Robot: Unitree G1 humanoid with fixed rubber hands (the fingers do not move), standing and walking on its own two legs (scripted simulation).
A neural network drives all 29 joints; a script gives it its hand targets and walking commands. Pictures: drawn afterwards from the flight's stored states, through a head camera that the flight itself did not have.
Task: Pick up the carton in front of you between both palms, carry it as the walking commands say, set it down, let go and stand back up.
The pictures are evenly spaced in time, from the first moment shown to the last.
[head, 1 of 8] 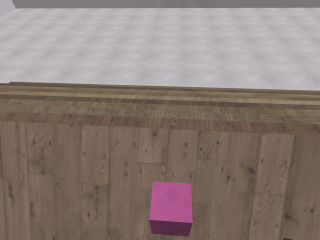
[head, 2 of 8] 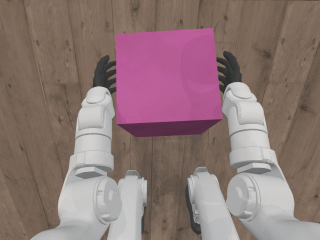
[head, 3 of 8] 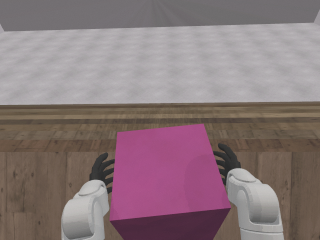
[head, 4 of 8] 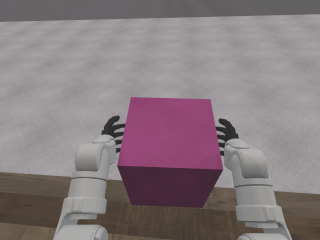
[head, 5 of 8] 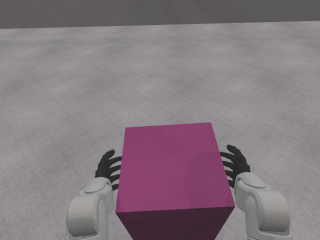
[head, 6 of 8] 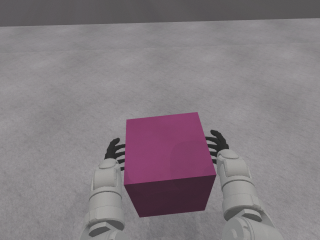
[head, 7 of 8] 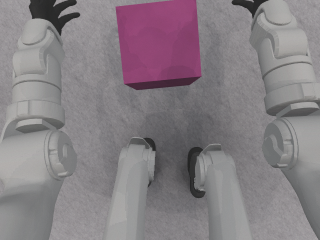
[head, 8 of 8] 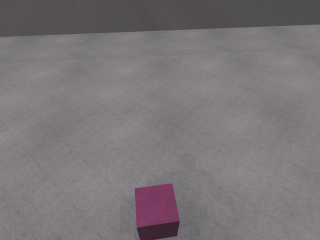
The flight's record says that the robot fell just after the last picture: no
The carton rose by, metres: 0.70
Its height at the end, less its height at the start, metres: -1.54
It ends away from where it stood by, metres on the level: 6.23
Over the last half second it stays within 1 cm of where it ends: yes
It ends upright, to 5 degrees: yes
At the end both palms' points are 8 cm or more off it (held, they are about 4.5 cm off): yes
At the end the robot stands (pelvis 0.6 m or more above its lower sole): yes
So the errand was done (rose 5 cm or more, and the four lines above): yes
